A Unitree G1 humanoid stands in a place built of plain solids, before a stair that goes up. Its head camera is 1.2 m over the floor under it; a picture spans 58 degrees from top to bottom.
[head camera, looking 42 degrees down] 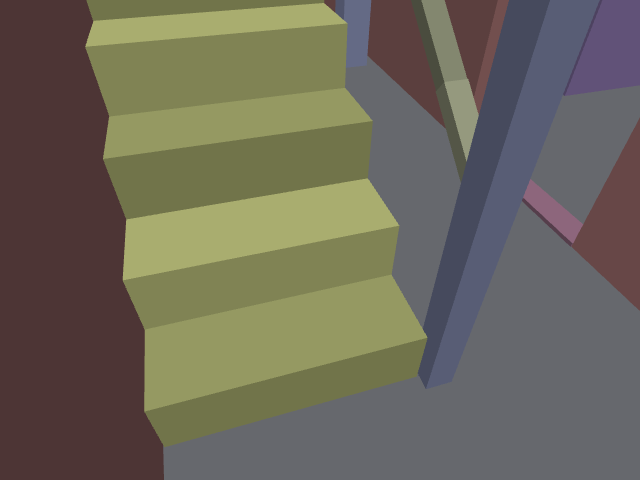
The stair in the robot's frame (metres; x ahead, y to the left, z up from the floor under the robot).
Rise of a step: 0.20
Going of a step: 0.25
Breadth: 0.75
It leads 16 degrees to the left of straight ahead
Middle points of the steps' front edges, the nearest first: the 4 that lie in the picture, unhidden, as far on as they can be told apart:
0.60 0.06 0.20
0.84 0.13 0.40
1.08 0.20 0.61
1.32 0.27 0.81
